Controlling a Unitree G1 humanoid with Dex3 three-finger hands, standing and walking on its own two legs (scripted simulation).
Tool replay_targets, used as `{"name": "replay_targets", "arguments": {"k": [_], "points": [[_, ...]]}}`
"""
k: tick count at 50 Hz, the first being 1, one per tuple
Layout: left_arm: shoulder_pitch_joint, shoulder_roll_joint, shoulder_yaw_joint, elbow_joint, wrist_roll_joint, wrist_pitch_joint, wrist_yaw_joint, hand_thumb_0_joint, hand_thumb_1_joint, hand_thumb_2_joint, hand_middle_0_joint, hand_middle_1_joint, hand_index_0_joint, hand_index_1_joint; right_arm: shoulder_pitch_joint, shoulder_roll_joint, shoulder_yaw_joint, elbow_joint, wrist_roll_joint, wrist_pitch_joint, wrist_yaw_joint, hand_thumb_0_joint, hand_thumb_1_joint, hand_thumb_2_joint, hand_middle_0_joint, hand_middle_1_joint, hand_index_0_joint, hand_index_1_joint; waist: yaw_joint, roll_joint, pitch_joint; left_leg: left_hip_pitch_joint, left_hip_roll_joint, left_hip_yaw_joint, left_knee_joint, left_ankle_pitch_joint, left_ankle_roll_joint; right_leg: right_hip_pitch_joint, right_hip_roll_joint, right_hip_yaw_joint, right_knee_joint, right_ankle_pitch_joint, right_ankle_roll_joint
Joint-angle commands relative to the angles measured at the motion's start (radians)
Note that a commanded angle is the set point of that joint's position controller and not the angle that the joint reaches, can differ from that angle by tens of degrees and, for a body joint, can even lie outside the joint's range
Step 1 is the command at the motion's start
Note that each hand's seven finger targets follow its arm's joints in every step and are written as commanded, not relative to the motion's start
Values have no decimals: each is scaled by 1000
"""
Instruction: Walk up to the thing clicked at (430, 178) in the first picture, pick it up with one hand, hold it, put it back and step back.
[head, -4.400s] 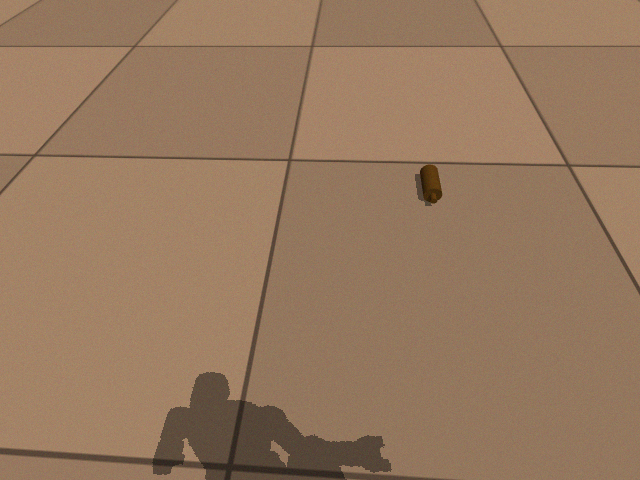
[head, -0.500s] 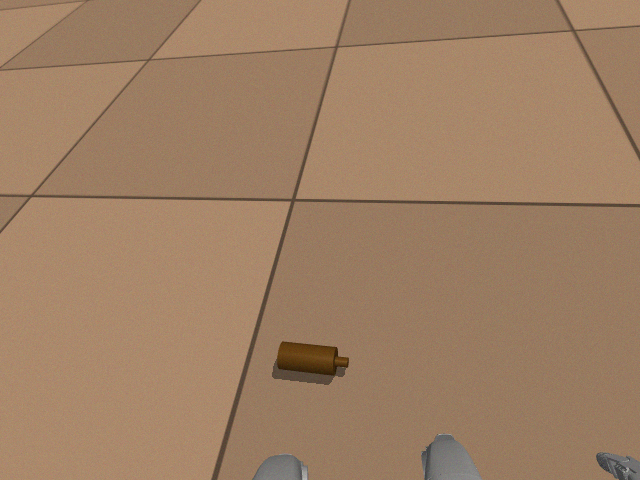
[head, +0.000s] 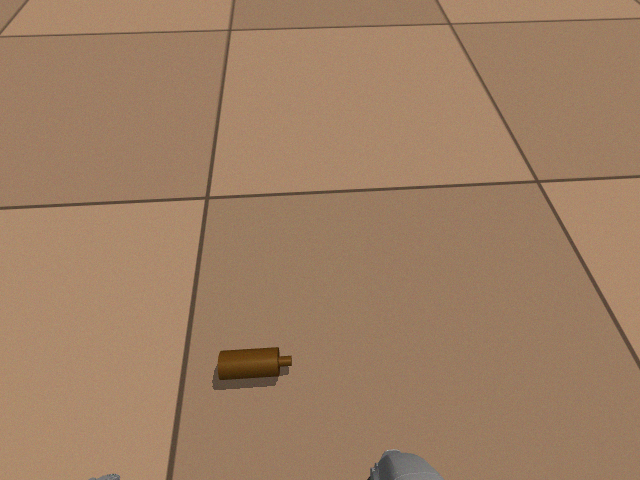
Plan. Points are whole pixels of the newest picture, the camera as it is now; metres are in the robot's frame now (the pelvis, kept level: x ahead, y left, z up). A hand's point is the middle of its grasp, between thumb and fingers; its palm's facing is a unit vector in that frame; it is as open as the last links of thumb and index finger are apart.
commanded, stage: walk up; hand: left
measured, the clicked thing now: (256, 362) +0.49 +0.20 -0.70
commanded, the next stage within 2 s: stand in 1.38 s
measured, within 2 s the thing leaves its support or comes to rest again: neither
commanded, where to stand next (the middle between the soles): +0.11 -0.02 m, yaw +1 degrees
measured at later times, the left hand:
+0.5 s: hand out of the picture +0.12 +0.25 -0.13, palm faces -0.03 -0.92 -0.39, open 7.4 cm
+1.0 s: hand out of the picture +0.13 +0.25 -0.12, palm faces +0.00 -0.95 -0.32, open 7.4 cm
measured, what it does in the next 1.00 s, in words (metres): steps on the spot: left foot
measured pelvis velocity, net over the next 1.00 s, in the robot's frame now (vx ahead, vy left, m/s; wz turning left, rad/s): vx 0.02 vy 0.00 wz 0.01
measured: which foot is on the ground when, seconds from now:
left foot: down 0.00-0.02, up 0.04-0.22, down 0.24-1.00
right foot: down 0.00-1.00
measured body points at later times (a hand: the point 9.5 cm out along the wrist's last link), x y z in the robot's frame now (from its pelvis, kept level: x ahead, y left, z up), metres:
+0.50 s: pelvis +0.01 -0.02 +0.01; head +0.05 -0.03 +0.46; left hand +0.13 +0.29 -0.10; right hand +0.11 -0.32 -0.12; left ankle +0.06 +0.13 -0.71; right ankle +0.05 -0.13 -0.71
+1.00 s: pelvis +0.02 +0.00 +0.03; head +0.05 +0.00 +0.48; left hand +0.13 +0.30 -0.10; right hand +0.11 -0.31 -0.10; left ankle +0.06 +0.13 -0.71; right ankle +0.05 -0.13 -0.71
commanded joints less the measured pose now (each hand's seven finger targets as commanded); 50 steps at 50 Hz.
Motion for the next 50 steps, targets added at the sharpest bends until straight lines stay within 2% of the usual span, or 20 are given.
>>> {"name": "replay_targets", "arguments": {"k": [1, 2, 4, 6, 9, 10, 11, 12, 13, 14, 15, 16, 17, 18, 19, 20, 22, 26, 35, 50], "points": [[188, 340, 88, -41, -6, -39, 42, 0, 900, 900, -200, -300, -200, -300, -65, -103, -9, -131, 37, -10, -19, 0, -900, -900, 200, 300, 200, 300, 138, -206, -288, -375, -155, -69, 353, -14, 73, 440, -314, 600, -306, 266, -252], [151, 341, 84, -50, -12, -36, 41, 0, 900, 900, -200, -300, -200, -300, -118, -168, -37, -111, 26, 1, -34, 0, -900, -900, 200, 300, 200, 300, 136, -114, -237, -359, -112, -164, 431, -197, 74, 361, -364, 607, -308, 281, -326], [56, 264, 51, -66, -23, -35, 51, 0, 900, 900, -200, -300, -200, -300, -70, -166, -29, -69, 31, -4, -31, 0, -900, -900, 200, 300, 200, 300, 75, -9, -194, -325, -89, -199, 367, -163, 76, 281, -271, 373, -192, 447, -276], [-19, 217, 31, -78, -8, -36, 57, 0, 900, 900, -200, -300, -200, -300, -14, -150, -20, -23, 35, -9, -26, 0, -900, -900, 200, 300, 200, 300, 32, -80, -162, -205, -84, -138, 180, -55, 75, 133, -208, 255, -172, 529, -214], [-76, 210, 14, -77, -13, -33, 56, 0, 900, 900, -200, -300, -200, -300, 0, -132, -22, 16, 28, -8, -17, 0, -900, -900, 200, 300, 200, 300, 8, -105, -186, -52, -119, -88, -78, 125, 64, 65, -175, 179, -87, 583, -178], [-103, 212, 12, -79, -26, -28, 53, 0, 900, 900, -200, -300, -200, -300, 16, -133, -26, 28, 24, -10, -16, 0, -900, -900, 200, 300, 200, 300, -12, -94, -200, 37, -134, -82, -172, 289, 70, 12, -167, 168, -44, 507, -142], [-100, 186, 6, -81, -34, -22, 52, 0, 900, 900, -200, -300, -200, -300, -24, -167, -35, 20, 13, -14, -18, 0, -900, -900, 200, 300, 200, 300, -1, -41, -198, 65, -89, -174, -219, 389, 85, -39, -136, 165, -1, 388, -97], [-96, 153, -3, -79, -40, -14, 52, 0, 900, 900, -200, -300, -200, -300, -89, -227, -44, -5, -1, -16, -17, 0, -900, -900, 200, 300, 200, 300, 24, 70, -179, 23, 36, -389, -303, 368, 137, -93, -67, 120, 52, 207, -35], [-85, 175, 6, -51, -40, -5, 57, 0, 900, 900, -200, -300, -200, -300, -160, -281, -47, -18, 15, -15, -9, 0, -900, -900, 200, 300, 200, 300, 41, 158, -174, -111, 176, -532, -371, 298, 259, 14, 5, 27, 131, -56, -9], [-66, 188, 14, -20, -29, -1, 57, 0, 900, 900, -200, -300, -200, -300, -233, -275, -46, -26, 8, -14, -4, 0, -900, -900, 200, 300, 200, 300, 61, 154, -142, -183, 195, -548, -365, 258, 290, 74, -13, 47, 156, -170, -6], [-54, 173, 13, -4, -25, -5, 52, 0, 900, 900, -200, -300, -200, -300, -271, -245, -33, -25, 7, -12, -5, 0, -900, -900, 200, 300, 200, 300, 84, 116, -146, -203, 136, -458, -336, 243, 250, 111, -14, 48, 81, -137, -15], [-45, 165, 14, 13, -24, -12, 47, 0, 900, 900, -200, -300, -200, -300, -279, -221, -21, -18, 9, -8, -4, 0, -900, -900, 200, 300, 200, 300, 94, 103, -151, -196, 66, -361, -293, 237, 183, 138, -28, 58, -33, -13, -26], [-54, 178, 15, 24, -17, -21, 43, 0, 900, 900, -200, -300, -200, -300, -275, -191, -13, -7, 15, 0, 0, 0, -900, -900, 200, 300, 200, 300, 84, 83, -137, -224, 1, -291, -223, 249, 123, 156, -66, 138, -138, 52, -44], [-95, 208, 16, 15, -11, -29, 43, 0, 900, 900, -200, -300, -200, -300, -257, -163, -8, 5, 23, 6, 2, 0, -900, -900, 200, 300, 200, 300, 51, 22, -143, -194, -67, -227, -175, 212, 85, 108, -124, 249, -212, 45, -71], [-133, 231, 17, 18, -13, -28, 39, 0, 900, 900, -200, -300, -200, -300, -250, -152, -8, 20, 25, 10, 2, 0, -900, -900, 200, 300, 200, 300, 28, -34, -148, -87, -114, -180, -139, 126, 70, 4, -183, 310, -261, 11, -105], [-169, 221, 10, 14, -14, -30, 39, 0, 900, 900, -200, -300, -200, -300, -240, -147, -7, 38, 21, 13, 7, 0, -900, -900, 200, 300, 200, 300, 11, -27, -148, -36, -117, -179, -149, 141, 68, -21, -188, 314, -276, 7, -101], [-192, 196, -2, 28, -14, -33, 41, 0, 900, 900, -200, -300, -200, -300, -250, -145, -6, 62, 20, 9, 15, 0, -900, -900, 200, 300, 200, 300, 15, -38, -195, 2, -96, -191, -192, 225, 88, 25, -147, 231, -266, 83, -59], [-202, 183, -7, 59, -11, -30, 40, 0, 900, 900, -200, -300, -200, -300, -280, -133, 3, 92, 20, 12, 20, 0, -900, -900, 200, 300, 200, 300, 25, -91, -216, 38, -84, -193, -248, 274, 90, 65, -138, 194, -294, 105, -32], [-201, 159, -11, 111, -21, -16, 33, 0, 900, 900, -200, -300, -200, -300, -341, -139, 16, 152, 15, 13, 24, 0, -900, -900, 200, 300, 200, 300, 50, -1, -204, 37, -57, -221, -368, 278, 80, 138, -113, 143, -351, 49, -13], [-181, 139, -17, 147, -20, -13, 23, 0, 900, 900, -200, -300, -200, -300, -375, -131, 15, 156, 16, 6, 22, 0, -900, -900, 200, 300, 200, 300, 53, 52, -213, 34, -33, -241, -452, 325, 69, 244, -106, 87, -387, 181, 5]]}}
